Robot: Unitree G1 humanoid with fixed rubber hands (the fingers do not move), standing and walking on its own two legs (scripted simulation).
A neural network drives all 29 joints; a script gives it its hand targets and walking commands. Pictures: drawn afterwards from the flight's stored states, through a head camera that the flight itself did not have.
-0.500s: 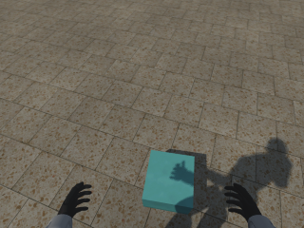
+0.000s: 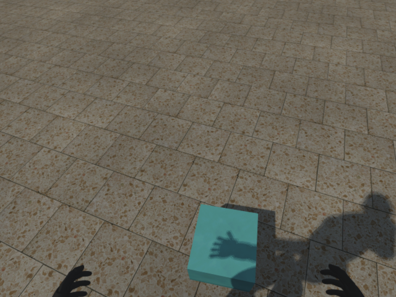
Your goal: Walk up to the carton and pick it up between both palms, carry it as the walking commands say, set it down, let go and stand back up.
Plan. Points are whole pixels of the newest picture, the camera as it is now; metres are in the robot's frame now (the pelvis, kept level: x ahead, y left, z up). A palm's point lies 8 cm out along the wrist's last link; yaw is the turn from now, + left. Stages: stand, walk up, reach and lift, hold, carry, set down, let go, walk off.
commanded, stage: stand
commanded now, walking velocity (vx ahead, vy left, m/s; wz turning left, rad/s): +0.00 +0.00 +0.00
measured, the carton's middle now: (224, 246) +0.44 -0.08 -0.68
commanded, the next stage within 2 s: none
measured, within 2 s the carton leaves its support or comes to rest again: neither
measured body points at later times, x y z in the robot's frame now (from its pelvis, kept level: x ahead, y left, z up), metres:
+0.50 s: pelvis +0.01 +0.00 +0.01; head +0.01 -0.01 +0.46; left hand +0.13 +0.31 -0.09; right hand +0.15 -0.29 -0.10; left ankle -0.07 +0.12 -0.73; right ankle +0.01 -0.10 -0.73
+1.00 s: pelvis -0.01 +0.00 +0.01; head -0.01 -0.01 +0.46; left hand +0.09 +0.32 -0.10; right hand +0.10 -0.30 -0.11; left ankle -0.07 +0.12 -0.73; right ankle +0.01 -0.10 -0.73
